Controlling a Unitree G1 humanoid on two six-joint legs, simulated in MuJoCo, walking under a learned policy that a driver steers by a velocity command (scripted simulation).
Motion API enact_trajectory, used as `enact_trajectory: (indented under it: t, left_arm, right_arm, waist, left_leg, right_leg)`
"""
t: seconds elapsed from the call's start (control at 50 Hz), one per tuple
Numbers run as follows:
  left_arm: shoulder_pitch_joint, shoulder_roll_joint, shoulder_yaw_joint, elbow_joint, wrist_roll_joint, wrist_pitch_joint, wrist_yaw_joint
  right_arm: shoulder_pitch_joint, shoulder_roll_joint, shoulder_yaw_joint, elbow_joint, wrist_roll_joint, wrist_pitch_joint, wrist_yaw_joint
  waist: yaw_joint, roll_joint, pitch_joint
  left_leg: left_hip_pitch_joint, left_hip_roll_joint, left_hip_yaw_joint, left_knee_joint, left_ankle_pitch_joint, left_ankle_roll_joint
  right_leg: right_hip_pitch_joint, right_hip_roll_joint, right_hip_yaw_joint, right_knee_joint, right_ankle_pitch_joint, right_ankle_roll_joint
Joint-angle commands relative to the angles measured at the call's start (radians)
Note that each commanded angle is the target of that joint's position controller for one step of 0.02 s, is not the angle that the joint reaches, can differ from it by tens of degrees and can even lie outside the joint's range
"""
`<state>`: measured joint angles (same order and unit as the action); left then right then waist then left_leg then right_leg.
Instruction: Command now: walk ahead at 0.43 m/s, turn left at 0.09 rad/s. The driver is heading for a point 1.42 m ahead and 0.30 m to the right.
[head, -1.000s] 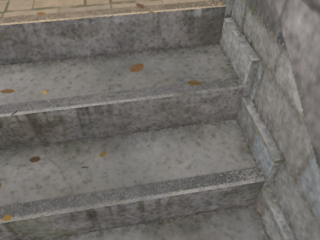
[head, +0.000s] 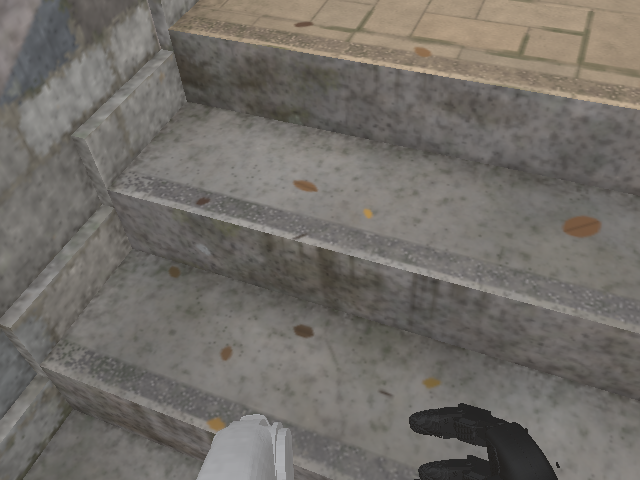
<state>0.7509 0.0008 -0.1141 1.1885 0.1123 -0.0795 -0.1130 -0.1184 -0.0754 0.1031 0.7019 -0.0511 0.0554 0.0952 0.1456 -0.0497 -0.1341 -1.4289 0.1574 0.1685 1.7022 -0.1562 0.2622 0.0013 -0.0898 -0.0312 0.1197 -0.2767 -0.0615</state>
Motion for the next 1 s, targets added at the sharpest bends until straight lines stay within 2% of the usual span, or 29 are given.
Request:
enact_trajectory:
  t: [0.02, 0.1, 0.12, 0.14, 0.16, 0.18, 0.2, 0.22, 0.28, 0.3, 0.32, 0.34, 0.4, 0.42, 0.44, 0.5, 0.52, 0.54, 0.58, 0.6, 0.62, 0.64, 0.66, 0.68, 0.72, 0.76, 0.84, 0.94, 1.0]
  left_arm:
    - [0.006, 0.201, 0.023, -0.012, -0.042, -0.035, -0.013]
    - [-0.013, 0.345, 0.118, -0.009, -0.056, -0.051, -0.023]
    - [0.000, 0.270, 0.109, -0.045, -0.003, -0.062, -0.028]
    - [0.051, 0.214, 0.096, -0.075, 0.018, -0.055, -0.043]
    - [-0.041, 0.205, 0.124, -0.078, -0.028, -0.028, -0.053]
    - [-0.113, 0.175, 0.143, -0.071, -0.072, -0.034, -0.047]
    - [-0.203, 0.177, 0.156, -0.100, -0.081, -0.046, -0.030]
    - [-0.362, 0.177, 0.172, -0.309, -0.110, -0.063, 0.073]
    - [-0.438, 0.030, 0.117, -0.391, -0.116, -0.029, 0.150]
    - [-0.410, 0.031, 0.114, -0.391, -0.115, -0.016, 0.150]
    - [-0.514, 0.085, 0.094, -0.378, -0.120, 0.033, 0.050]
    - [-0.506, 0.096, 0.103, -0.375, -0.114, 0.044, 0.017]
    - [-0.642, 0.136, 0.082, -0.437, -0.080, 0.033, 0.017]
    - [-0.777, -0.034, 0.036, -0.538, -0.121, 0.026, 0.125]
    - [-0.857, 0.026, 0.029, -0.568, -0.115, 0.028, 0.163]
    - [-0.865, 0.133, 0.046, -0.584, -0.103, 0.063, 0.153]
    - [-0.994, 0.156, 0.035, -0.690, -0.130, 0.108, 0.059]
    - [-0.910, 0.228, 0.067, -0.668, -0.110, 0.133, 0.028]
    - [-0.819, 0.273, 0.089, -0.650, -0.076, 0.139, 0.026]
    - [-0.539, 0.186, 0.083, -0.478, -0.091, 0.072, 0.087]
    - [-0.341, 0.258, 0.109, -0.392, -0.101, 0.043, 0.120]
    - [-0.128, 0.397, 0.132, -0.325, -0.066, 0.066, 0.092]
    - [-0.053, 0.402, 0.156, -0.316, -0.018, 0.058, 0.091]
    - [-0.207, 0.363, 0.161, -0.282, -0.043, 0.044, 0.073]
    - [-0.424, 0.147, 0.128, -0.244, -0.094, 0.013, 0.050]
    - [-0.577, 0.051, 0.093, -0.214, -0.105, -0.004, 0.054]
    - [-0.475, 0.110, 0.092, -0.173, -0.034, -0.028, 0.032]
    - [-0.097, 0.172, 0.089, -0.016, 0.034, -0.015, 0.038]
    - [-0.252, 0.223, 0.089, -0.115, -0.058, -0.029, -0.004]
  right_arm:
    - [-0.220, -0.056, -0.023, -0.132, -0.020, -0.011, 0.030]
    - [-0.046, -0.113, -0.050, -0.096, 0.009, -0.021, -0.004]
    - [0.173, -0.181, -0.087, -0.021, 0.007, -0.024, -0.028]
    - [0.419, -0.227, -0.109, 0.072, 0.019, -0.020, -0.044]
    - [0.669, -0.306, -0.151, 0.200, -0.018, -0.015, -0.044]
    - [0.660, -0.313, -0.164, 0.237, -0.034, -0.061, -0.045]
    - [0.502, -0.283, -0.160, 0.230, -0.014, -0.095, -0.035]
    - [0.341, -0.154, -0.157, 0.268, 0.057, -0.110, -0.082]
    - [0.381, -0.016, -0.128, 0.422, -0.003, -0.152, -0.114]
    - [0.379, -0.022, -0.126, 0.420, -0.002, -0.165, -0.109]
    - [0.338, -0.075, -0.110, 0.367, -0.078, -0.129, -0.040]
    - [0.359, -0.112, -0.120, 0.363, -0.087, -0.115, -0.030]
    - [0.525, -0.047, -0.082, 0.426, -0.116, -0.105, -0.027]
    - [0.532, -0.117, -0.094, 0.445, 0.052, -0.163, -0.071]
    - [0.562, -0.105, -0.074, 0.466, 0.072, -0.194, -0.095]
    - [0.675, -0.181, -0.091, 0.470, 0.072, -0.194, -0.156]
    - [0.651, -0.178, -0.055, 0.438, -0.066, -0.154, -0.004]
    - [0.615, -0.275, -0.082, 0.414, -0.044, -0.159, 0.051]
    - [0.609, -0.407, -0.144, 0.399, 0.013, -0.171, 0.052]
    - [0.571, -0.421, -0.180, 0.314, 0.057, -0.160, -0.083]
    - [0.595, -0.380, -0.176, 0.274, 0.064, -0.166, -0.113]
    - [0.648, -0.070, -0.096, 0.353, -0.097, -0.122, 0.054]
    - [0.574, -0.118, -0.131, 0.319, -0.016, -0.119, 0.082]
    - [0.478, -0.109, -0.134, 0.288, 0.024, -0.129, 0.060]
    - [0.377, -0.125, -0.122, 0.210, -0.029, -0.135, -0.003]
    - [0.396, -0.097, -0.096, 0.212, -0.031, -0.117, -0.022]
    - [0.233, -0.115, -0.075, 0.156, 0.017, -0.125, -0.041]
    - [-0.211, -0.118, -0.022, -0.047, 0.000, -0.132, -0.077]
    - [-0.312, -0.011, 0.012, -0.115, -0.007, -0.065, -0.040]
  waist:
    - [-0.140, -0.178, 0.076]
    - [-0.236, -0.269, -0.049]
    - [-0.266, -0.030, -0.292]
    - [-0.307, 0.180, -0.444]
    - [-0.357, 0.307, -0.340]
    - [-0.319, 0.219, -0.113]
    - [-0.245, 0.183, -0.006]
    - [-0.144, 0.010, 0.005]
    - [-0.059, 0.041, 0.168]
    - [-0.041, 0.059, 0.204]
    - [-0.074, -0.017, 0.060]
    - [-0.062, 0.112, 0.119]
    - [-0.080, 0.048, 0.134]
    - [-0.071, 0.085, 0.300]
    - [-0.095, 0.012, 0.349]
    - [-0.146, 0.059, 0.190]
    - [-0.054, 0.245, -0.048]
    - [-0.022, 0.260, -0.042]
    - [-0.017, 0.264, -0.044]
    - [0.016, 0.160, -0.213]
    - [0.064, 0.089, -0.276]
    - [0.080, -0.282, -0.258]
    - [0.108, -0.194, -0.105]
    - [0.014, -0.073, 0.087]
    - [-0.140, 0.140, 0.016]
    - [-0.243, 0.057, 0.027]
    - [-0.217, 0.049, 0.071]
    - [-0.047, -0.003, 0.073]
    - [-0.113, -0.119, 0.170]
  left_leg:
    - [0.458, -0.113, 0.111, -0.130, -0.126, -0.028]
    - [0.837, -0.210, 0.080, -0.567, -0.239, -0.041]
    - [1.375, -0.122, -0.122, -0.576, 0.249, 0.034]
    - [1.694, 0.003, -0.500, -0.869, 0.234, 0.095]
    - [1.575, 0.166, -0.912, -1.199, 0.205, 0.179]
    - [1.332, 0.174, -0.929, -1.251, 0.072, 0.096]
    - [1.191, 0.162, -0.817, -1.224, 0.077, 0.079]
    - [1.194, 0.179, -0.626, -1.242, -0.108, 0.004]
    - [1.041, 0.052, -0.377, -1.286, -0.088, -0.125]
    - [0.998, 0.050, -0.308, -1.325, -0.043, -0.145]
    - [0.988, 0.069, -0.357, -1.348, 0.009, -0.085]
    - [1.006, 0.048, -0.329, -1.374, 0.036, -0.046]
    - [1.154, 0.030, -0.299, -1.391, -0.069, -0.041]
    - [0.993, 0.007, -0.189, -1.515, -0.201, -0.139]
    - [0.903, -0.029, -0.201, -1.563, -0.183, -0.150]
    - [1.072, -0.008, -0.150, -1.757, 0.325, -0.098]
    - [0.944, 0.053, -0.184, -1.630, 0.865, 0.012]
    - [1.136, 0.112, -0.151, -1.529, 1.336, 0.051]
    - [1.570, 0.165, -0.148, -1.364, 1.638, 0.095]
    - [1.624, 0.076, -0.040, -1.058, 1.683, -0.072]
    - [1.347, -0.006, -0.085, -0.765, 1.326, -0.135]
    - [0.665, -0.231, -0.325, -0.379, 0.229, -0.070]
    - [0.485, -0.301, -0.575, 0.038, 0.215, -0.047]
    - [0.301, -0.283, -0.534, 0.196, 0.242, -0.031]
    - [0.220, -0.232, -0.457, 0.229, 0.162, -0.041]
    - [0.194, -0.171, -0.410, 0.292, 0.132, -0.037]
    - [0.221, -0.104, -0.218, 0.198, 0.065, -0.058]
    - [-0.108, -0.059, -0.212, 0.086, -0.130, -0.066]
    - [0.613, -0.086, -0.014, -0.188, -0.181, -0.166]
  right_leg:
    - [-0.223, -0.181, 0.014, -0.073, 1.071, -0.231]
    - [0.100, -0.223, -0.016, 0.200, 1.834, -0.132]
    - [-0.248, -0.194, 0.056, 0.463, 1.592, -0.090]
    - [-0.535, -0.047, 0.151, 0.639, 0.834, -0.066]
    - [-0.664, 0.116, 0.239, 1.217, 0.246, -0.032]
    - [-0.817, 0.127, 0.384, 1.653, 0.320, -0.031]
    - [-0.924, 0.139, 0.377, 1.902, 0.286, -0.044]
    - [-0.945, 0.082, 0.170, 1.934, 0.185, -0.051]
    - [-1.104, 0.082, 0.223, 1.978, 0.104, -0.104]
    - [-1.102, 0.073, 0.216, 1.873, 0.096, -0.097]
    - [-1.140, 0.075, 0.240, 1.910, 0.196, -0.196]
    - [-1.246, 0.118, 0.197, 2.172, 0.122, -0.222]
    - [-1.556, 0.105, 0.192, 2.212, 0.167, -0.270]
    - [-1.419, 0.125, 0.105, 2.054, -0.038, -0.126]
    - [-1.339, 0.078, 0.016, 1.895, -0.042, -0.076]
    - [-0.929, 0.010, -0.166, 1.481, -0.047, -0.056]
    - [-0.672, 0.122, -0.066, 1.430, 0.009, -0.067]
    - [-0.729, 0.159, -0.070, 1.378, -0.025, -0.044]
    - [-0.880, 0.212, -0.142, 0.975, -0.207, -0.033]
    - [-0.516, 0.248, -0.189, 0.926, -0.328, -0.071]
    - [-0.249, 0.123, 0.171, 0.792, -0.339, -0.139]
    - [0.033, -0.033, 0.843, 0.476, -0.128, -0.375]
    - [-0.068, -0.072, 1.012, 0.360, -0.307, -0.314]
    - [-0.219, -0.074, 0.858, 0.390, -0.258, -0.269]
    - [-0.254, -0.050, 0.635, 0.400, -0.042, -0.282]
    - [-0.422, 0.000, 0.492, 0.339, -0.045, -0.223]
    - [-0.590, 0.085, 0.247, 0.271, 0.118, -0.153]
    - [-0.212, -0.029, 0.483, 0.231, 0.044, -0.186]
    - [-0.709, -0.121, 0.388, -0.081, 0.318, -0.229]
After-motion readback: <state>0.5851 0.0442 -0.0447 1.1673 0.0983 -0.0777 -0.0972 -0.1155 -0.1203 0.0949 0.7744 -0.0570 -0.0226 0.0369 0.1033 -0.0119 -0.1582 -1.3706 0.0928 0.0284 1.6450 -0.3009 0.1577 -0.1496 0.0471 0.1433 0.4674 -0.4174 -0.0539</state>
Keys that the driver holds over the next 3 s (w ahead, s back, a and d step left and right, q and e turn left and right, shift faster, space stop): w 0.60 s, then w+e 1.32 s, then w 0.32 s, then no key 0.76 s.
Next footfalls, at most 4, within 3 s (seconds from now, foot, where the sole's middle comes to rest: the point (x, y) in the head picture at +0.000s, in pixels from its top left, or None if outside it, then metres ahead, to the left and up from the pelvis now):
0.10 left None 0.20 0.13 -0.62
0.60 right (423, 429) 0.49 -0.04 -0.45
1.06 left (320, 192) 0.85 0.16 -0.28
1.64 right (512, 58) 1.04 -0.16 -0.12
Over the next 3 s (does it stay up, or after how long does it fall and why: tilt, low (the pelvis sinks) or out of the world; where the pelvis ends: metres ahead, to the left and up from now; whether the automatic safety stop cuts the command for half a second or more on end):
stays up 1.34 -0.23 0.65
